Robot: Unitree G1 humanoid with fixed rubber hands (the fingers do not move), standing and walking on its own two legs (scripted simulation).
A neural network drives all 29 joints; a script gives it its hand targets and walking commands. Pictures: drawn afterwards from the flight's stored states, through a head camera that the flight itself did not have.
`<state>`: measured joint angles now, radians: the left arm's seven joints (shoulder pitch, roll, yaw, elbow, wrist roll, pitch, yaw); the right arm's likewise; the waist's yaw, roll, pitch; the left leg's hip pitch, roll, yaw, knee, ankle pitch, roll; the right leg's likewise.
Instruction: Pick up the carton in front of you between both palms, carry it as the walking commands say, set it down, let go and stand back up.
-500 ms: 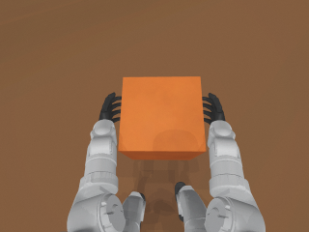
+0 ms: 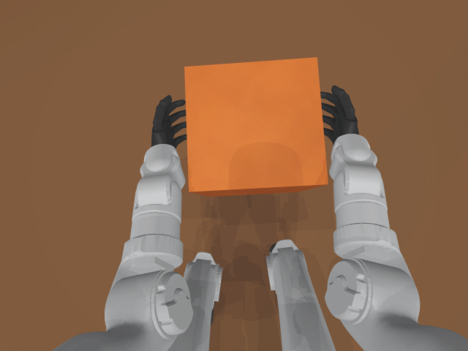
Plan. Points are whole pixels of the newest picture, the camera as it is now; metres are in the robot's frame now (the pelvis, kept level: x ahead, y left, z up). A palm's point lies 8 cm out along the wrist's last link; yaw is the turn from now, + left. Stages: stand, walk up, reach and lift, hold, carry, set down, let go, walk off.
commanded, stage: set down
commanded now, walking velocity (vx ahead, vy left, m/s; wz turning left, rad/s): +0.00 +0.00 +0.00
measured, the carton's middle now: (251, 141) +0.46 -0.05 -0.17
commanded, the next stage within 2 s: none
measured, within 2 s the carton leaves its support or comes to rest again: rests again in 1.24 s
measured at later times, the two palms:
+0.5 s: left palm (192, 146) +0.48 +0.09 -0.24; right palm (325, 140) +0.47 -0.21 -0.25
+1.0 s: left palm (204, 150) +0.51 +0.08 -0.38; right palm (314, 141) +0.51 -0.22 -0.37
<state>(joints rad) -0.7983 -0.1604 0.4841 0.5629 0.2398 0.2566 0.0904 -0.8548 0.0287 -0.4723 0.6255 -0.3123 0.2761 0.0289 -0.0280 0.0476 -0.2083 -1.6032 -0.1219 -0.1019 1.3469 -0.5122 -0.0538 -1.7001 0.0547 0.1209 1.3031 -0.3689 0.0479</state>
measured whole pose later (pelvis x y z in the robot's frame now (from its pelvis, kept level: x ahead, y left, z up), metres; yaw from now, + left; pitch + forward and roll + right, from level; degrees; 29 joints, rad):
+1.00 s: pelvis -0.03 -0.01 -0.20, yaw +5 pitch +42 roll +4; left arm -1.39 0.09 0.30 0.84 0.00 0.23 0.24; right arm -1.42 -0.29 -0.35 0.89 -0.10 0.26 -0.02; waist -0.10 0.05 0.28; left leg -2.16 -0.22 -0.08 2.10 -0.69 -0.12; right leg -2.26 0.05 0.10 2.07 -0.54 0.05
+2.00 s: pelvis -0.05 -0.01 -0.23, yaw +5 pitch +34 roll +1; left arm -1.55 0.14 0.36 0.98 0.10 0.16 0.08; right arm -1.52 -0.38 -0.44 1.03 -0.15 0.19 0.14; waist -0.10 0.06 0.49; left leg -2.14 -0.18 -0.06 2.22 -0.67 -0.09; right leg -2.22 -0.01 0.06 2.16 -0.53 0.04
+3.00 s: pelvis -0.03 -0.02 -0.09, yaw +4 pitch +46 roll +4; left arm -1.32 0.22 0.24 0.81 -0.05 0.25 0.16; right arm -1.35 -0.44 -0.30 0.94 0.04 0.22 0.04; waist -0.07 0.04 0.07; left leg -1.94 -0.08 -0.04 1.68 -0.55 -0.07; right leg -2.03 0.02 0.06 1.65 -0.43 0.00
